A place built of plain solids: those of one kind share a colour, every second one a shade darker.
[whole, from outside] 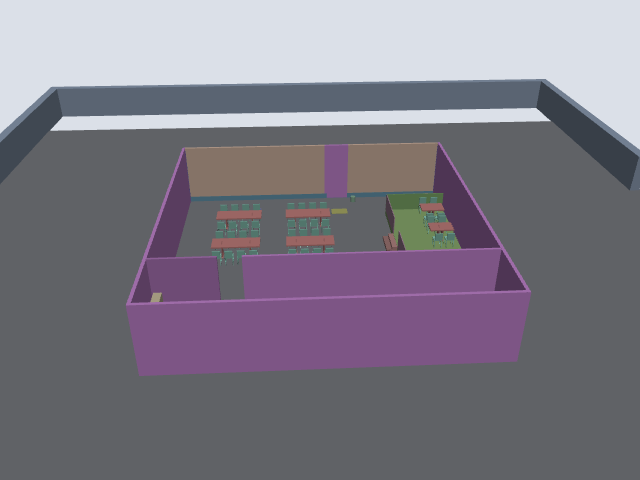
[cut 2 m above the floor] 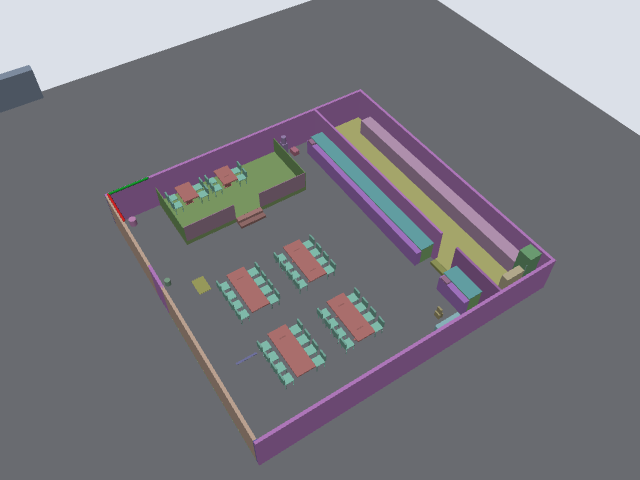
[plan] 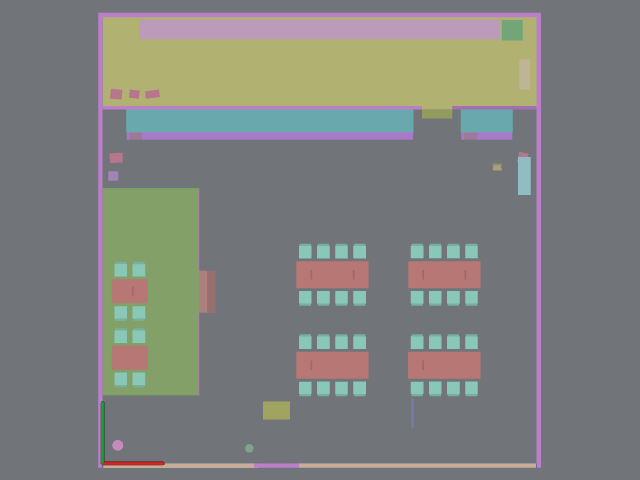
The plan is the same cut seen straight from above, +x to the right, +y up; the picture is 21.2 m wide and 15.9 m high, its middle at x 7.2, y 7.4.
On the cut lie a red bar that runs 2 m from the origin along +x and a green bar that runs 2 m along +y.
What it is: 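A works or school canteen of the 2010s to 2020s; 14.4 x 14.8 m, ceiling 3.3 m, a street door 0.95 x 2.1 m in the glazed front; tables 0.75 m, chairs 0.45 m, bar tops 1.06 m, a counter 1.0 m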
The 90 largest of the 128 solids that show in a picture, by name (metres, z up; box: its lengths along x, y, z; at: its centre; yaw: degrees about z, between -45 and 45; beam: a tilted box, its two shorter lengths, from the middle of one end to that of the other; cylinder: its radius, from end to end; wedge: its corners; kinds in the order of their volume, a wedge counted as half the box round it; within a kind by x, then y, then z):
{
 "street_hedge_1": {"box": [0.6, 16.6, 2.25], "at": [-12.41, -8.3, 1.07]},
 "street_hedge_2": {"box": [39.8, 0.6, 2.25], "at": [7.18, -16.3, 1.07]},
 "street_hedge_3": {"box": [0.6, 16.6, 2.25], "at": [26.79, -8.3, 1.07]},
 "wall_1": {"box": [0.15, 15.08, 3.36], "at": [-0.07, 7.39, 1.63]},
 "wall_2": {"box": [10.58, 0.12, 3.36], "at": [5.29, 11.78, 1.63]},
 "wall_3": {"box": [1.5, 0.15, 3.36], "at": [5.76, -0.07, 1.63]},
 "wall_4": {"box": [14.67, 0.15, 3.36], "at": [7.18, 14.86, 1.63]},
 "wall_5": {"box": [2.79, 0.12, 3.36], "at": [12.97, 11.78, 1.63]},
 "wall_6": {"box": [0.15, 15.08, 3.36], "at": [14.45, 7.39, 1.63]},
 "zone_back_1": {"box": [14.37, 3.06, 0.22], "at": [7.18, 13.25, 0.06]},
 "counter_1": {"box": [9.48, 0.7, 1.05], "at": [5.54, 11.37, 0.47]},
 "counter_2": {"box": [1.69, 0.7, 1.05], "at": [12.72, 11.37, 0.47]},
 "dais_1": {"box": [3.2, 6.87, 0.35], "at": [1.6, 5.68, 0.12]},
 "back_worktop_1": {"box": [11.97, 0.65, 0.95], "at": [7.18, 14.37, 0.59]},
 "window_wall_1": {"box": [5.16, 0.15, 3.36], "at": [2.58, -0.07, 1.63]},
 "window_wall_2": {"box": [8.01, 0.15, 3.36], "at": [10.37, -0.07, 1.63]},
 "tray_rail_1": {"box": [9.48, 0.3, 0.94], "at": [5.54, 10.87, 0.42]},
 "tray_rail_2": {"box": [1.69, 0.3, 0.94], "at": [12.72, 10.87, 0.42]},
 "back_fridge_1": {"box": [0.7, 0.68, 1.9], "at": [13.57, 14.35, 1.07]},
 "meeting_table_1": {"box": [1.2, 0.8, 0.07], "at": [0.9, 3.5, 1.01]},
 "meeting_table_2": {"box": [1.2, 0.8, 0.07], "at": [0.9, 5.7, 1.01]},
 "meeting_table_3": {"box": [2.4, 0.9, 0.07], "at": [7.61, 3.25, 0.71]},
 "meeting_table_4": {"box": [2.4, 0.9, 0.07], "at": [7.61, 6.25, 0.71]},
 "meeting_table_5": {"box": [2.4, 0.9, 0.07], "at": [11.32, 3.25, 0.71]},
 "meeting_table_6": {"box": [2.4, 0.9, 0.07], "at": [11.32, 6.25, 0.71]},
 "shelf_1": {"box": [0.35, 1.0, 1.95], "at": [13.98, 12.88, 1.09]},
 "recycling_station_1": {"box": [0.42, 1.26, 1.0], "at": [13.97, 9.52, 0.45]},
 "side_chair_1": {"box": [0.38, 0.08, 0.38], "at": [0.6, 2.56, 0.95]},
 "side_chair_2": {"box": [0.38, 0.08, 0.38], "at": [0.6, 4.76, 0.95]},
 "side_chair_3": {"box": [0.38, 0.08, 0.38], "at": [0.6, 6.64, 0.95]},
 "side_chair_4": {"box": [0.38, 0.08, 0.38], "at": [1.2, 2.56, 0.95]},
 "side_chair_5": {"box": [0.38, 0.08, 0.38], "at": [1.2, 4.76, 0.95]},
 "side_chair_6": {"box": [0.38, 0.08, 0.38], "at": [1.2, 6.64, 0.95]},
 "side_chair_7": {"box": [0.38, 0.08, 0.38], "at": [6.71, 2.26, 0.65]},
 "side_chair_8": {"box": [0.42, 0.42, 0.04], "at": [6.71, 2.5, 0.43]},
 "side_chair_9": {"box": [0.38, 0.08, 0.38], "at": [6.71, 4.24, 0.65]},
 "side_chair_10": {"box": [0.38, 0.08, 0.38], "at": [6.71, 5.26, 0.65]},
 "side_chair_11": {"box": [0.38, 0.08, 0.38], "at": [6.71, 7.24, 0.65]},
 "side_chair_12": {"box": [0.38, 0.08, 0.38], "at": [7.31, 2.26, 0.65]},
 "side_chair_13": {"box": [0.42, 0.42, 0.04], "at": [7.31, 2.5, 0.43]},
 "side_chair_14": {"box": [0.38, 0.08, 0.38], "at": [7.31, 4.24, 0.65]},
 "side_chair_15": {"box": [0.38, 0.08, 0.38], "at": [7.31, 5.26, 0.65]},
 "side_chair_16": {"box": [0.38, 0.08, 0.38], "at": [7.31, 7.24, 0.65]},
 "side_chair_17": {"box": [0.38, 0.08, 0.38], "at": [7.91, 2.26, 0.65]},
 "side_chair_18": {"box": [0.38, 0.08, 0.38], "at": [7.91, 4.24, 0.65]},
 "side_chair_19": {"box": [0.38, 0.08, 0.38], "at": [7.91, 5.26, 0.65]},
 "side_chair_20": {"box": [0.38, 0.08, 0.38], "at": [7.91, 7.24, 0.65]},
 "side_chair_21": {"box": [0.38, 0.08, 0.38], "at": [8.51, 4.24, 0.65]},
 "side_chair_22": {"box": [0.38, 0.08, 0.38], "at": [8.51, 5.26, 0.65]},
 "side_chair_23": {"box": [0.38, 0.08, 0.38], "at": [8.51, 7.24, 0.65]},
 "side_chair_24": {"box": [0.38, 0.08, 0.38], "at": [10.42, 2.26, 0.65]},
 "side_chair_25": {"box": [0.38, 0.08, 0.38], "at": [10.42, 4.24, 0.65]},
 "side_chair_26": {"box": [0.38, 0.08, 0.38], "at": [10.42, 5.26, 0.65]},
 "side_chair_27": {"box": [0.38, 0.08, 0.38], "at": [10.42, 7.24, 0.65]},
 "side_chair_28": {"box": [0.38, 0.08, 0.38], "at": [11.02, 2.26, 0.65]},
 "side_chair_29": {"box": [0.38, 0.08, 0.38], "at": [11.02, 4.24, 0.65]},
 "side_chair_30": {"box": [0.38, 0.08, 0.38], "at": [11.02, 5.26, 0.65]},
 "side_chair_31": {"box": [0.38, 0.08, 0.38], "at": [11.02, 7.24, 0.65]},
 "side_chair_32": {"box": [0.38, 0.08, 0.38], "at": [11.62, 2.26, 0.65]},
 "side_chair_33": {"box": [0.38, 0.08, 0.38], "at": [11.62, 4.24, 0.65]},
 "side_chair_34": {"box": [0.38, 0.08, 0.38], "at": [11.62, 5.26, 0.65]},
 "side_chair_35": {"box": [0.38, 0.08, 0.38], "at": [11.62, 7.24, 0.65]},
 "side_chair_36": {"box": [0.38, 0.08, 0.38], "at": [12.22, 2.26, 0.65]},
 "side_chair_37": {"box": [0.38, 0.08, 0.38], "at": [12.22, 4.24, 0.65]},
 "side_chair_38": {"box": [0.38, 0.08, 0.38], "at": [12.22, 5.26, 0.65]},
 "side_chair_39": {"box": [0.38, 0.08, 0.38], "at": [12.22, 7.24, 0.65]},
 "counter_top_1": {"box": [9.52, 0.78, 0.04], "at": [5.54, 11.35, 1.02]},
 "counter_top_2": {"box": [1.73, 0.78, 0.04], "at": [12.72, 11.35, 1.02]},
 "dais_rail_end_1": {"box": [3.2, 0.04, 1.0], "at": [1.6, 2.27, 0.75]},
 "dais_rail_end_2": {"box": [3.2, 0.04, 1.0], "at": [1.6, 9.1, 0.75]},
 "stallriser_1": {"box": [5.16, 0.05, 0.35], "at": [2.58, -0.02, 0.12]},
 "stallriser_2": {"box": [8.01, 0.05, 0.35], "at": [10.37, -0.02, 0.12]},
 "dais_rail_front_1": {"box": [0.04, 2.73, 1.0], "at": [3.18, 3.62, 0.75]},
 "dais_rail_front_2": {"box": [0.04, 2.73, 1.0], "at": [3.18, 7.75, 0.75]},
 "dais_steps_1": {"box": [0.27, 1.4, 0.35], "at": [3.33, 5.68, 0.12]},
 "dais_steps_2": {"box": [0.27, 1.4, 0.2], "at": [3.6, 5.68, 0.05]},
 "box_cardboard_1": {"box": [0.44, 0.32, 0.34], "at": [0.45, 10.12, 0.12], "yaw": 3.9},
 "box_cardboard_2": {"box": [0.39, 0.33, 0.41], "at": [0.45, 12.23, 0.32], "yaw": -5.6},
 "box_cardboard_3": {"box": [0.33, 0.28, 0.37], "at": [1.05, 12.23, 0.3], "yaw": -7.0},
 "box_cardboard_4": {"box": [0.47, 0.25, 0.33], "at": [1.65, 12.23, 0.28], "yaw": 7.6},
 "box_cardboard_5": {"box": [0.33, 0.35, 0.3], "at": [13.92, 10.12, 0.1], "yaw": -11.5},
 "water_cooler_1": {"box": [0.33, 0.31, 1.03], "at": [0.35, 9.52, 0.47]},
 "water_cooler_2": {"cylinder": 0.14, "from": [0.35, 9.52, 0.98], "to": [0.35, 9.52, 1.4]},
 "back_step_1": {"box": [1.0, 0.3, 0.22], "at": [11.08, 11.57, 0.06]},
 "plant_pot_1": {"cylinder": 0.18, "from": [0.5, 0.6, 0.0], "to": [0.5, 0.6, 0.38]},
 "door_mat_1": {"box": [0.9, 0.6, 0.07], "at": [5.76, 1.75, -0.02]},
 "tray_stack_1": {"box": [0.42, 0.3, 0.1], "at": [1.1, 10.87, 0.94]},
 "tray_stack_2": {"box": [0.42, 0.3, 0.1], "at": [12.18, 10.87, 0.94]},
 "bin_waste_1": {"cylinder": 0.14, "from": [4.86, 0.5, 0.0], "to": [4.86, 0.5, 0.31]},
 "cable_protector_1": {"box": [0.1, 1.0, 0.07], "at": [10.27, 1.65, -0.01]}
}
